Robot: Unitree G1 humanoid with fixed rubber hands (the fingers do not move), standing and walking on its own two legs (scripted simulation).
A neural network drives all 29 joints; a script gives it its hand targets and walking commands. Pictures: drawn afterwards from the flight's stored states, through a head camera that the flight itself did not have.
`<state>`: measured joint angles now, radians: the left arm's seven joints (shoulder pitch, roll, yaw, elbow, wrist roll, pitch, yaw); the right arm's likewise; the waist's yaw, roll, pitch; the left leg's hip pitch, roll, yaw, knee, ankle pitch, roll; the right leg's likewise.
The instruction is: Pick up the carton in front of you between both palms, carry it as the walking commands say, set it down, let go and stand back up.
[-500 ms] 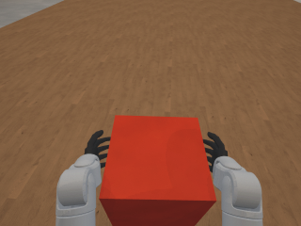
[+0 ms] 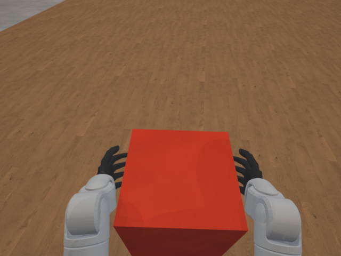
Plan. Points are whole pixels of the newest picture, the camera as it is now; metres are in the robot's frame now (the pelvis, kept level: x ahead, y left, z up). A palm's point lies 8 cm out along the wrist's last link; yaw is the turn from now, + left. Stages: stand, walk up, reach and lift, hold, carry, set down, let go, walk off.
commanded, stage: carry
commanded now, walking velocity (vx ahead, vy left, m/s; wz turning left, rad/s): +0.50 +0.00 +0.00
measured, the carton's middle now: (177, 197) +0.26 +0.00 +0.03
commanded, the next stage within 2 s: none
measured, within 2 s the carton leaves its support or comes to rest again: neither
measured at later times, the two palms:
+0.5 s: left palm (130, 89) +0.60 +0.16 +0.10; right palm (221, 90) +0.60 -0.14 +0.10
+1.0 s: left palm (142, 56) +0.86 +0.15 +0.09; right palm (213, 56) +0.86 -0.15 +0.10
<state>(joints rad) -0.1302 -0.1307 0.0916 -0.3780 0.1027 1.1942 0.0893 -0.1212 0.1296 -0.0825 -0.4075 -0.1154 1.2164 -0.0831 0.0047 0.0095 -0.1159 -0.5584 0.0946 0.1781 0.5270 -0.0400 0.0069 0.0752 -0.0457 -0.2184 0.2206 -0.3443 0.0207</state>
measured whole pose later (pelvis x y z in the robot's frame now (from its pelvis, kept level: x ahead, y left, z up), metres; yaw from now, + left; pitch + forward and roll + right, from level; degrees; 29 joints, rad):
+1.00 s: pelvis +0.60 +0.00 +0.00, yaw +0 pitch +2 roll +1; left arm -0.13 -0.13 0.10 -0.38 0.11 1.17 0.08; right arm -0.13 0.13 -0.07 -0.39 -0.11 1.19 -0.08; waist 0.00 -0.02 -0.08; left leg -0.35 0.05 0.19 0.45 -0.13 0.03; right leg -0.15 -0.07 -0.19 0.49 -0.35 0.01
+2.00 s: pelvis +0.60 +0.00 +0.00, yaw -2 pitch +1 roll +0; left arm -0.11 -0.13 0.10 -0.08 0.18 0.97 0.05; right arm -0.11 0.13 -0.09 -0.08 -0.18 0.98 -0.03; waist 0.00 -0.01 -0.12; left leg -0.35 0.08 0.21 0.51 -0.18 0.03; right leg -0.15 -0.05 -0.16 0.51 -0.38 -0.01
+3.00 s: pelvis +0.56 +0.02 +0.00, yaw -10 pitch -8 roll +0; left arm -0.21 -0.14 0.17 0.16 0.27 0.71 0.03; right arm -0.23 0.15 -0.19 0.24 -0.23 0.66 0.01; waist 0.00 -0.05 0.08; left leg -0.14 0.02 0.07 0.36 -0.09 0.01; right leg -0.02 0.00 0.02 0.43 -0.27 0.00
